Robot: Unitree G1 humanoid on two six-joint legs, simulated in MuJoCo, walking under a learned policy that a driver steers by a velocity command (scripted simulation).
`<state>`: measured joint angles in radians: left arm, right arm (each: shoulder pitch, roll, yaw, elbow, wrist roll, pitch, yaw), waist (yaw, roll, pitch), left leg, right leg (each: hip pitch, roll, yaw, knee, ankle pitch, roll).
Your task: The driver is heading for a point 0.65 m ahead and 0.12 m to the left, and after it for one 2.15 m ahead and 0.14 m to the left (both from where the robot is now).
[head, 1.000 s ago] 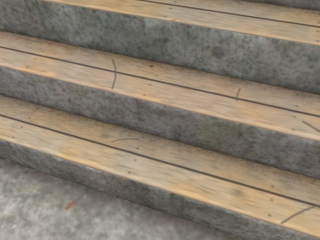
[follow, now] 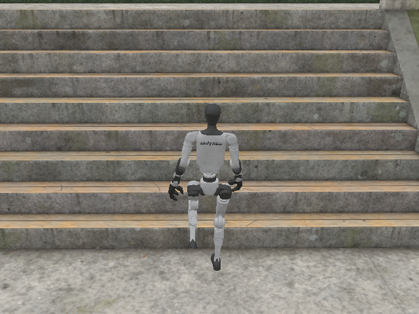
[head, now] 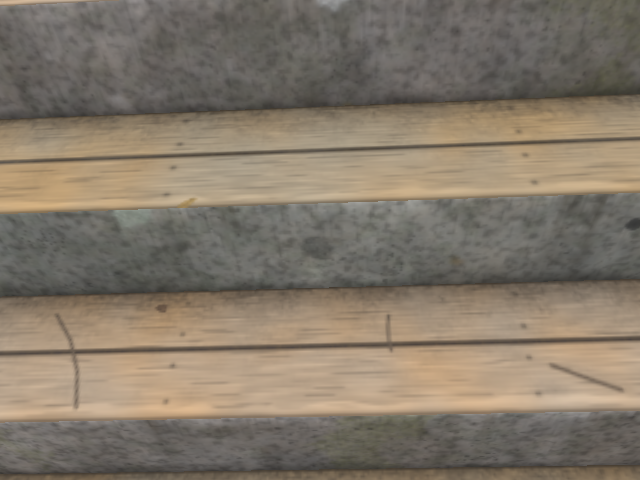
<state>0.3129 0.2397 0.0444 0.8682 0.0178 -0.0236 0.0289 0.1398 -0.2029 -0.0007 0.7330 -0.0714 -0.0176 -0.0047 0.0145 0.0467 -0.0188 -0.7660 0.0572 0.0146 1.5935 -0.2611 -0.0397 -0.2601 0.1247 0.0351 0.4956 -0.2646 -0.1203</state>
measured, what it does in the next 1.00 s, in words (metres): climbs: left foot 0.21 m higher, then right foot 0.21 m higher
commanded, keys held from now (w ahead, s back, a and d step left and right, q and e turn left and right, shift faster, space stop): w+q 0.68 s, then w+e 0.18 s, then e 0.14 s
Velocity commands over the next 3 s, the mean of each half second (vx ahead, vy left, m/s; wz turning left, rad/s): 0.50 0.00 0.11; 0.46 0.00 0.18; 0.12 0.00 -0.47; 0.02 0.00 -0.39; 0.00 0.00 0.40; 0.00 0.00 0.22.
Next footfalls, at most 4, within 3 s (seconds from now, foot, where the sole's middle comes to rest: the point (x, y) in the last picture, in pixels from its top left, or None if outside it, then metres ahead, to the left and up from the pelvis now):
0.38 left None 0.30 0.17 -0.57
0.86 right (319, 359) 0.55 0.06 -0.36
1.30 left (147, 161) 0.80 0.33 -0.16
1.82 right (300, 166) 0.77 0.08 -0.16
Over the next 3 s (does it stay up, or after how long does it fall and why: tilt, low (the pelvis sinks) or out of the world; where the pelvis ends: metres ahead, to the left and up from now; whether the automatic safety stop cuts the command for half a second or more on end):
stays up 0.75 0.25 0.61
